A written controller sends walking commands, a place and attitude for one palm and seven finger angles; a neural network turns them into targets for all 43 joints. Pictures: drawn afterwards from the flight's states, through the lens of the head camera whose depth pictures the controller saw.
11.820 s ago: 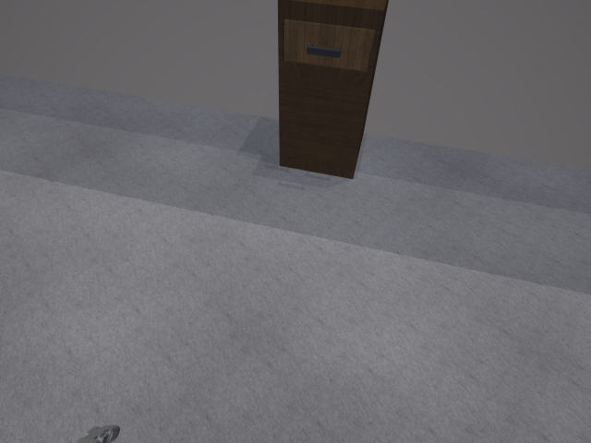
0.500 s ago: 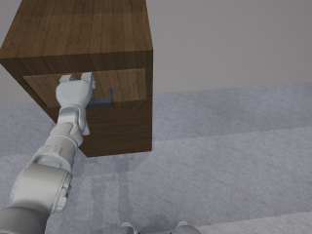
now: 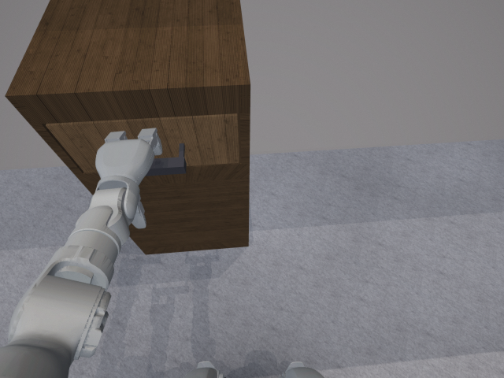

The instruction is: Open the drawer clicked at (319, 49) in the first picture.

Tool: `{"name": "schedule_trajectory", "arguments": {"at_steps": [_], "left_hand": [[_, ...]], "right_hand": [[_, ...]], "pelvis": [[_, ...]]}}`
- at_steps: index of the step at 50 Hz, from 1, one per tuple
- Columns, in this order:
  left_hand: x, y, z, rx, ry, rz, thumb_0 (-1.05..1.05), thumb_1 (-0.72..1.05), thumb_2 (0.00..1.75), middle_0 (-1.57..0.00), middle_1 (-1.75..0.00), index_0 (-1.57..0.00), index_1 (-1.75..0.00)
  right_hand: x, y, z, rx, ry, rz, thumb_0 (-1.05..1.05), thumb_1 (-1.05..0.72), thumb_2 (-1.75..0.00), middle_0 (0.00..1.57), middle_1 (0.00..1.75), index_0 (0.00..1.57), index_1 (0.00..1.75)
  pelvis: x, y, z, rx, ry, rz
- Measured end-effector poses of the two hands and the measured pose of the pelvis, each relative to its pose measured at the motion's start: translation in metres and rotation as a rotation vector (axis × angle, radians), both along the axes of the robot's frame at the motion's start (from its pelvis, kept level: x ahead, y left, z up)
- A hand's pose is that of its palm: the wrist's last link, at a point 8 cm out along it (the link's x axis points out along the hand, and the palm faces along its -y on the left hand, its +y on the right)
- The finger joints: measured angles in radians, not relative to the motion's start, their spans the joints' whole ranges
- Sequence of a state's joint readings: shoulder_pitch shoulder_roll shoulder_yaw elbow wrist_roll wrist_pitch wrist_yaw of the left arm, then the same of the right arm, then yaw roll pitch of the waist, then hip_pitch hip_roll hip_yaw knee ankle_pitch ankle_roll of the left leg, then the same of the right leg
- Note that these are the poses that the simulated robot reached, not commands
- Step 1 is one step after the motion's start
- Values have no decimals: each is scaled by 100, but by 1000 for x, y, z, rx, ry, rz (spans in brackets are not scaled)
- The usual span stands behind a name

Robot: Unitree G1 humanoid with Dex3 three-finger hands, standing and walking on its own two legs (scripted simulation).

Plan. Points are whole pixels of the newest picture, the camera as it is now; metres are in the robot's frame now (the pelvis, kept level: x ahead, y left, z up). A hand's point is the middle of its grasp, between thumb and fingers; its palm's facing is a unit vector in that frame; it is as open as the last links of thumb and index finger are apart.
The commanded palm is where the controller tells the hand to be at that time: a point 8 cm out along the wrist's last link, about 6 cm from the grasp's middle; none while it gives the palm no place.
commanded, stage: move the hooked fingers above the handle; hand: left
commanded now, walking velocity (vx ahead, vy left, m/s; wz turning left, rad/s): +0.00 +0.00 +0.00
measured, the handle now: (153, 158) +0.54 +0.19 -0.06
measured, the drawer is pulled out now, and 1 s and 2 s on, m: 0.00 0.00 0.00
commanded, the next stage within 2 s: none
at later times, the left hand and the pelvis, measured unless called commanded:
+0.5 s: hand (155, 169) +0.48 +0.16 -0.01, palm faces -0.11 -0.09 -0.99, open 13.8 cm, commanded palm +0.48 +0.18 +0.05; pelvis +0.00 +0.00 -0.01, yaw +0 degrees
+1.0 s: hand (145, 166) +0.48 +0.18 +0.00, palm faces -0.05 -0.08 -1.00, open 13.8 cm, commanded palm +0.47 +0.19 +0.05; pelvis +0.00 +0.00 -0.01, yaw +0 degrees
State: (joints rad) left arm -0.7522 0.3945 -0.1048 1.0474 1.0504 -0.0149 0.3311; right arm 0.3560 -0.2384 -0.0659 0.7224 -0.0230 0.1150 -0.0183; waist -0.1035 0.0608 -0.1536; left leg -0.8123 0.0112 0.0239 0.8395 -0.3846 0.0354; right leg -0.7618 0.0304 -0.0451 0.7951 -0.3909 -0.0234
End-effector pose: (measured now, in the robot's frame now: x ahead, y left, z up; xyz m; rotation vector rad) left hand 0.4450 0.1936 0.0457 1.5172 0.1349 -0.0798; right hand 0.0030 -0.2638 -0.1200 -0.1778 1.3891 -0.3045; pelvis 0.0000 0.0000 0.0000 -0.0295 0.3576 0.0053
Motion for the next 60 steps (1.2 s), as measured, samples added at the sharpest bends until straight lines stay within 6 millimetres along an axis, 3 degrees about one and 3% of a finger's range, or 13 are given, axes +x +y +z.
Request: {"name": "schedule_trajectory", "arguments": {"at_steps": [4,7,11,17,21,27,32,39,42,49,53,60], "left_hand": [[6,-18,6,-30,-76,-88,0,-49,30,-33,-120,-32,-120],[16,-20,10,-24,-149,-66,0,-49,30,-33,-120,-32,-120],[26,-6,8,38,-163,49,1,-49,30,-32,-120,-32,-120],[20,12,-5,67,6,134,0,-49,30,-32,-120,-31,-120],[14,-4,-6,-1,53,9,0,-49,30,-32,-120,-32,-120],[22,-29,5,-57,-113,-132,0,-49,30,-33,-120,-32,-120],[32,-21,6,11,-208,-34,0,-49,30,-36,-123,-32,-120],[21,8,-8,56,-1,159,1,-49,30,-35,-123,-31,-120],[16,11,-3,24,37,104,0,-49,30,-34,-122,-32,-120],[15,-10,10,-26,-71,-91,0,-49,30,-33,-120,-32,-120],[21,-7,0,-23,-118,-33,0,-49,30,-32,-120,-32,-120],[23,15,-13,39,-64,96,1,-49,30,-32,-120,-32,-120]], "right_hand": [[2,-5,0,-25,-13,12,0,-90,-90,21,30,20,30],[3,-8,-3,-33,-22,13,0,-90,-90,21,30,20,30],[0,-6,-9,-18,-20,-1,0,-90,-90,20,30,20,30],[-8,4,-7,16,4,-26,0,-91,-90,20,30,20,30],[-12,8,-2,5,17,-20,0,-90,-90,21,30,20,30],[-14,4,-5,-21,23,-8,0,-90,-90,21,30,20,30],[-11,4,-14,-2,26,-11,0,-90,-90,21,30,20,30],[-3,10,-9,28,-2,-38,0,-90,-90,21,30,20,30],[-1,10,-2,10,-14,-29,0,-90,-90,21,30,20,30],[0,0,0,-34,-6,11,0,-90,-90,21,30,20,30],[-1,-4,-4,-36,-5,11,0,-90,-90,21,30,20,30],[-7,2,-7,-13,15,-15,0,-90,-90,20,30,20,30]], "pelvis": [[-1,0,-5,-3,9,7],[-4,0,-9,-4,26,3],[-8,1,-12,-1,44,-12],[-6,2,-6,0,36,-20],[-1,3,-3,-3,23,-8],[0,4,-10,-7,39,-4],[-4,5,-16,-4,61,-18],[-4,5,-5,3,36,-33],[-2,4,-1,1,20,-22],[0,4,-6,-9,22,5],[-2,5,-12,-9,44,-3],[-4,6,-12,-8,54,-19]]}}
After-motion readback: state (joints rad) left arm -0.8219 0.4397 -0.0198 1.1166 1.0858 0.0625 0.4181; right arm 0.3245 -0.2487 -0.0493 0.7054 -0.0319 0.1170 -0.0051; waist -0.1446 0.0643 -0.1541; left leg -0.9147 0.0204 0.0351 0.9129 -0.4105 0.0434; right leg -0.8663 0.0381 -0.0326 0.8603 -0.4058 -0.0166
